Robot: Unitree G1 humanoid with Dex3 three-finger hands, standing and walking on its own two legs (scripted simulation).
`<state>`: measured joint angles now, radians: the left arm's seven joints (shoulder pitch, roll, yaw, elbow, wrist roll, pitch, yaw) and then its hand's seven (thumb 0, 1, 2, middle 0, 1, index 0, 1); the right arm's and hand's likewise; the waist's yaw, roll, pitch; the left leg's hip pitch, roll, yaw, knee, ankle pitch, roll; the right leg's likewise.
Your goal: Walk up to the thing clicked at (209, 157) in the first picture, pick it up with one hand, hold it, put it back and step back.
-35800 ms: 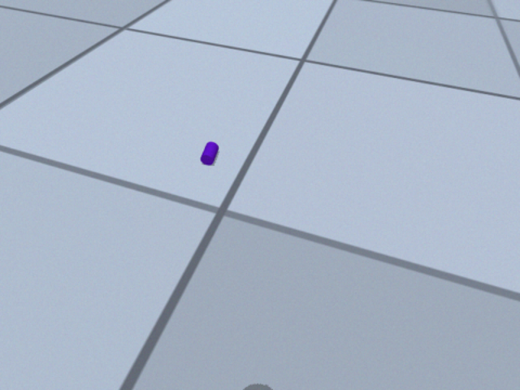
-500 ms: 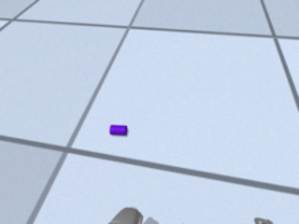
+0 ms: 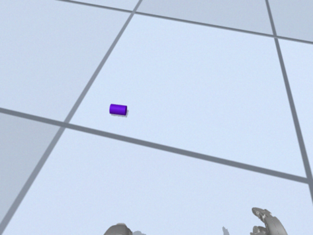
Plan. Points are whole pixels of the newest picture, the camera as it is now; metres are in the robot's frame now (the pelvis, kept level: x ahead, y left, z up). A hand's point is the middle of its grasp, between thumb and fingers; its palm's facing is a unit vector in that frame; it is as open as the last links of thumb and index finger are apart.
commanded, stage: step back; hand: left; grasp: from above
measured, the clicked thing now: (118, 109) +1.01 +0.29 -0.72
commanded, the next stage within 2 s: stand in 1.18 s
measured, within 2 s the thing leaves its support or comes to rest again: neither
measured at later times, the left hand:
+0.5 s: hand out of the picture +0.00 +0.28 -0.13, palm faces +0.03 -0.92 -0.38, open 7.4 cm
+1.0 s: hand out of the picture +0.04 +0.26 -0.15, palm faces +0.10 -0.93 -0.36, open 7.4 cm
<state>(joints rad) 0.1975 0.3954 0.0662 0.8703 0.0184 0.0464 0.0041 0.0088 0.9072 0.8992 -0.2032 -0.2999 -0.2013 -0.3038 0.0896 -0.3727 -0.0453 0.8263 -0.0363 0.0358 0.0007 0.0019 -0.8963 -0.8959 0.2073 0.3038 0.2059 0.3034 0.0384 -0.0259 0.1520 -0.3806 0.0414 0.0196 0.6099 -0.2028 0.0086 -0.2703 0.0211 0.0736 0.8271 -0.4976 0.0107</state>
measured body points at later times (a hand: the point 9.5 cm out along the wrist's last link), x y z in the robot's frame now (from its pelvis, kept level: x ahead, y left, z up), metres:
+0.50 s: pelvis -0.06 -0.01 +0.01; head -0.05 +0.00 +0.46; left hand +0.00 +0.32 -0.11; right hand -0.01 -0.31 -0.11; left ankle -0.07 +0.13 -0.72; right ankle -0.04 -0.13 -0.70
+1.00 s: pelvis -0.01 -0.01 +0.00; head +0.02 +0.00 +0.45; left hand +0.04 +0.31 -0.12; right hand +0.08 -0.31 -0.12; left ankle +0.01 +0.13 -0.72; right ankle -0.01 -0.13 -0.72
